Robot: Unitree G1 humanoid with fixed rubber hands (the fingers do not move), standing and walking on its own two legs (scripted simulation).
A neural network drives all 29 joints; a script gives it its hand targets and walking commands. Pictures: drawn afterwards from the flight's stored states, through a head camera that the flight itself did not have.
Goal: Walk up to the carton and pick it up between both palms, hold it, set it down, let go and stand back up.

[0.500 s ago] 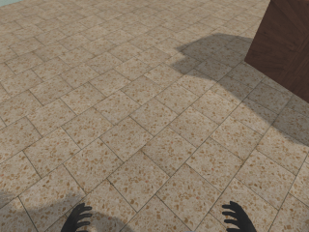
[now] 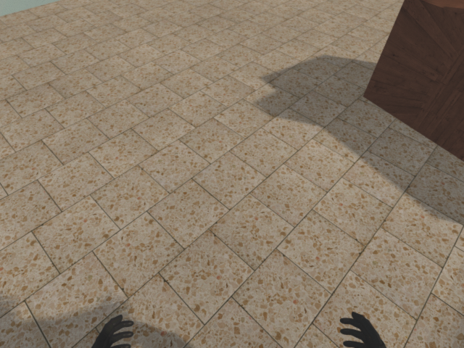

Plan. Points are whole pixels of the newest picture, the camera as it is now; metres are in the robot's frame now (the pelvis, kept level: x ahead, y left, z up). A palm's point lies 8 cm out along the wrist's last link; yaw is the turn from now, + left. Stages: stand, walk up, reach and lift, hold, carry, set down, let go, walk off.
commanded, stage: stand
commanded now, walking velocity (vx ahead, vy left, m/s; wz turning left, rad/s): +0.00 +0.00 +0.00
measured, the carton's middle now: out of the picture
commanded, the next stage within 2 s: walk up in 1.54 s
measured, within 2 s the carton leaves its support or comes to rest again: neither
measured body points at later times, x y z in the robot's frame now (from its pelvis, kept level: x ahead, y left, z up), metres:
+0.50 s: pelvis -0.01 +0.00 +0.01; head +0.00 +0.00 +0.45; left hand +0.10 +0.24 -0.11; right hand +0.10 -0.25 -0.11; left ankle +0.00 +0.12 -0.72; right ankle -0.01 -0.12 -0.72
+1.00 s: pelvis -0.02 +0.00 +0.01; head -0.01 +0.00 +0.46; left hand +0.08 +0.24 -0.11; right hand +0.08 -0.25 -0.11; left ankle +0.00 +0.12 -0.72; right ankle -0.01 -0.12 -0.72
